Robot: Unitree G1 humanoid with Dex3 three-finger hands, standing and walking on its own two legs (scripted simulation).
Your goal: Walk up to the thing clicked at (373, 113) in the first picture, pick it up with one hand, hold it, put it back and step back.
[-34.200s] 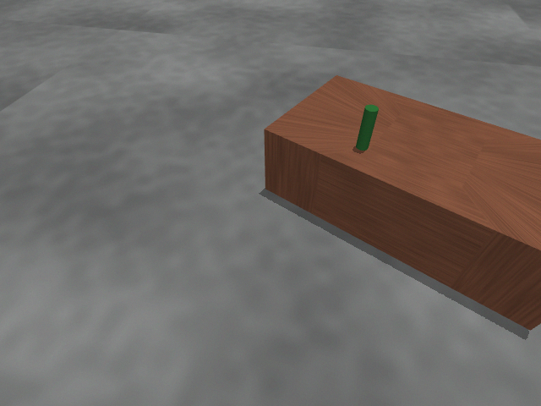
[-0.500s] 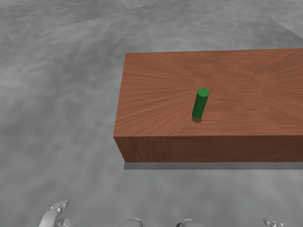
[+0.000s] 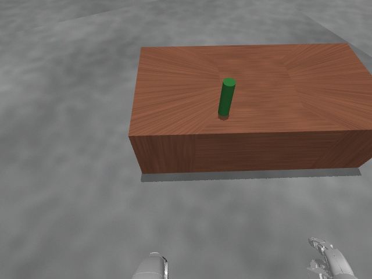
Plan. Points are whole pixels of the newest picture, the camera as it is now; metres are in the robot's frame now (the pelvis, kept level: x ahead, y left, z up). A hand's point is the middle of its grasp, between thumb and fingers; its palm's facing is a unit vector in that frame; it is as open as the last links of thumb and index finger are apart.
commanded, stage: step back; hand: right
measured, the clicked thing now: (226, 98) +0.85 -0.14 -0.26
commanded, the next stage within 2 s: stand in 1.88 s
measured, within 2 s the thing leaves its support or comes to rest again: neither
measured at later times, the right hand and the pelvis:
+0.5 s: hand out of the picture -0.06 -0.27 -0.13, palm faces -0.15 +0.90 -0.40, open 7.4 cm; pelvis -0.16 -0.02 +0.01, yaw +6 degrees
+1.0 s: hand out of the picture -0.21 -0.31 -0.15, palm faces -0.16 +0.92 -0.35, open 7.4 cm; pelvis -0.30 -0.06 +0.01, yaw +6 degrees
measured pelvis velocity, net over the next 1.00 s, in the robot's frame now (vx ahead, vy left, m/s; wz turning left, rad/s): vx -0.30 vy -0.06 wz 0.11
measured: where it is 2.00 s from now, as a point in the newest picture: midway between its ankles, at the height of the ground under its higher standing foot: outside the picture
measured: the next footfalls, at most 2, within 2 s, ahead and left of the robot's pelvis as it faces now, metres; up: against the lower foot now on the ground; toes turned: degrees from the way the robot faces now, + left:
left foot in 0.36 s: -0.10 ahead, +0.10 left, +0.00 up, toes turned +4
right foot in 0.70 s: -0.25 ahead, -0.17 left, +0.00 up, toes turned +4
